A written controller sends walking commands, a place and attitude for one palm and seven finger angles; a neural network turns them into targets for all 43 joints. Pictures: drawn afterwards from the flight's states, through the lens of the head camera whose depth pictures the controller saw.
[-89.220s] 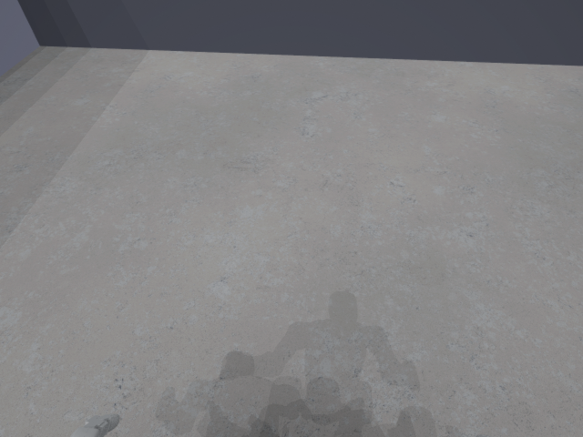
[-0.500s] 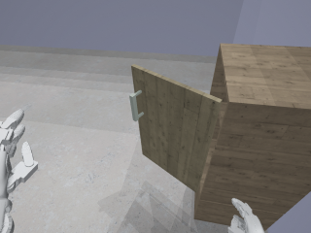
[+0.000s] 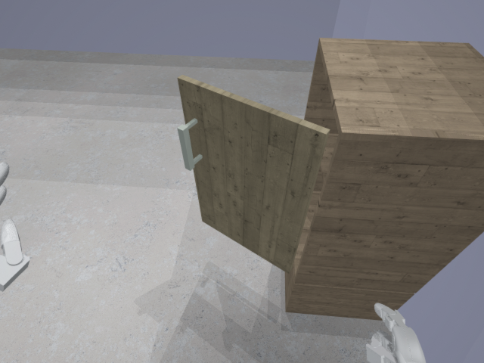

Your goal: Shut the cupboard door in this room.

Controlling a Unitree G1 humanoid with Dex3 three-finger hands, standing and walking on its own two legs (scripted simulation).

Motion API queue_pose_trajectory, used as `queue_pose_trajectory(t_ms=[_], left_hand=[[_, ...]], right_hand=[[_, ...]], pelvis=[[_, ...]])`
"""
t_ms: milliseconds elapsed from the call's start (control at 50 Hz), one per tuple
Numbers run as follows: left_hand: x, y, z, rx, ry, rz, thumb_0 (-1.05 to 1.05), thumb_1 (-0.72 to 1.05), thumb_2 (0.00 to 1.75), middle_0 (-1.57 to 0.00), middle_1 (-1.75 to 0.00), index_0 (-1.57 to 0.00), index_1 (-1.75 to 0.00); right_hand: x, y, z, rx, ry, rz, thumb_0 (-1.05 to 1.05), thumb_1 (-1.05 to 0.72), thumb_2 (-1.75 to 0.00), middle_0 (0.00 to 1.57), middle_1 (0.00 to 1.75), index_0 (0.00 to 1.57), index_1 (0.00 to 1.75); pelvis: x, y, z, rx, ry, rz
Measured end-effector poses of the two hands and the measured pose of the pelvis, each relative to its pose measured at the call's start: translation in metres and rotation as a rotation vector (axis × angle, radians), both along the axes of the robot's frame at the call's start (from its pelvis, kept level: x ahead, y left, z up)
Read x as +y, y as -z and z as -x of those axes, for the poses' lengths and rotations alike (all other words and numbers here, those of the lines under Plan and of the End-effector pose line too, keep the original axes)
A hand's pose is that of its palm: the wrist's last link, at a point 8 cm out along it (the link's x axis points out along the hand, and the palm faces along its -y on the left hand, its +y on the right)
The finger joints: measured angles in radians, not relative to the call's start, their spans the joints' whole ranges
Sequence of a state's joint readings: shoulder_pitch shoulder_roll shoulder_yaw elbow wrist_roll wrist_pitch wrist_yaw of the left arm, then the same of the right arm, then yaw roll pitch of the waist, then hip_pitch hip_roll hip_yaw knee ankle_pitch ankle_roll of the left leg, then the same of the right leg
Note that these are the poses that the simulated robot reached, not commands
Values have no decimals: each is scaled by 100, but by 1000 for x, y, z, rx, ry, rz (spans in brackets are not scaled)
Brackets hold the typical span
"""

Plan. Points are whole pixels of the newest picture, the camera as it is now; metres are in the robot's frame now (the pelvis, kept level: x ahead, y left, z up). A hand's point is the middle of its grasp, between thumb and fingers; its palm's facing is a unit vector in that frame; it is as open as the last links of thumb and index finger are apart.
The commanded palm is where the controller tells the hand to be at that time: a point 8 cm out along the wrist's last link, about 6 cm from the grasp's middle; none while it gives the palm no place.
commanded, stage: step back with the hand held close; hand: left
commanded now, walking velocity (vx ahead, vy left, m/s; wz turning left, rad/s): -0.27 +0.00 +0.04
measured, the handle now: (191, 144) +0.65 +0.17 -0.04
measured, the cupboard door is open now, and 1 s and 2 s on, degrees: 60 60 60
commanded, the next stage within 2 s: stop stepping back and stand still in 1.26 s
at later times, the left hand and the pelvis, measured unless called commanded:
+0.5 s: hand out of the picture +0.13 +0.28 +0.16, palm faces +0.47 -0.75 -0.46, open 7.4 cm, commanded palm +0.06 +0.31 +0.18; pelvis -0.07 +0.00 -0.01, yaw +2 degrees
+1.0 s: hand out of the picture +0.06 +0.26 +0.16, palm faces +0.47 -0.76 -0.44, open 7.4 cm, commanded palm -0.01 +0.30 +0.18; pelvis -0.12 -0.02 -0.01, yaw +7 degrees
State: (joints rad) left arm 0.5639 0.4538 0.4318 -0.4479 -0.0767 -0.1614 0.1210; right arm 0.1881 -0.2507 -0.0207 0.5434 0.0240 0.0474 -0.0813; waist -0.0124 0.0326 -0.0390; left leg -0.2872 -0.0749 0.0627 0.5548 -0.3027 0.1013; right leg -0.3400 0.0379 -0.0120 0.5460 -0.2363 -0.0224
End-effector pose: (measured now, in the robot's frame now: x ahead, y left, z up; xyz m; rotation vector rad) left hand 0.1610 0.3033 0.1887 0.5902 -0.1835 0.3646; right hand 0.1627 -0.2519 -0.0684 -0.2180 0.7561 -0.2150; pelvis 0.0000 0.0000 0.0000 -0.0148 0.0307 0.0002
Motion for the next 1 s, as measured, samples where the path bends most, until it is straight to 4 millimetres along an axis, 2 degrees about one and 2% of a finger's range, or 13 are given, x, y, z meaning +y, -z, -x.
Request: queue_pose_trajectory(t_ms=[160, 360, 540, 760, 880, 1000], left_hand=[[10, 11, 34, -36, -24, 31, 1, 89, 90, -21, -30, -21, -31], [20, 9, 63, -136, -70, 5, 1, 89, 90, -21, -30, -21, -31], [6, 14, 77, -139, -11, -14, 1, 89, 90, -21, -30, -21, -31], [-6, -5, 100, -244, -8, -89, 1, 88, 90, -21, -30, -21, -31], [-13, 5, 116, -212, -42, -32, 1, 89, 90, -21, -30, -21, -31], [-9, 14, 142, -156, -15, 0, 1, 88, 90, -21, -30, -21, -31]], right_hand=[[12, -6, 24, -27, -34, 35, 2, -91, -90, 20, 30, 20, 30], [22, 6, 54, 8, -87, 43, 2, -91, -90, 20, 30, 20, 30], [15, 7, 70, 3, -95, 50, 2, -90, -90, 20, 30, 20, 30], [-3, 12, 88, -33, -77, 52, 2, -91, -90, 20, 30, 20, 30], [-10, 16, 104, 15, -93, 37, 2, -91, -90, 20, 30, 20, 30], [-2, 6, 126, 86, -102, 58, 2, -91, -90, 20, 30, 20, 30]], pelvis=[[7, 4, 26, -18, 0, 8], [7, 11, 50, -29, -42, 18], [0, 16, 71, -31, -31, 18], [-13, 23, 89, -51, -43, 14], [-20, 21, 101, -29, -84, -2], [-15, 12, 118, 1, -114, -18]])
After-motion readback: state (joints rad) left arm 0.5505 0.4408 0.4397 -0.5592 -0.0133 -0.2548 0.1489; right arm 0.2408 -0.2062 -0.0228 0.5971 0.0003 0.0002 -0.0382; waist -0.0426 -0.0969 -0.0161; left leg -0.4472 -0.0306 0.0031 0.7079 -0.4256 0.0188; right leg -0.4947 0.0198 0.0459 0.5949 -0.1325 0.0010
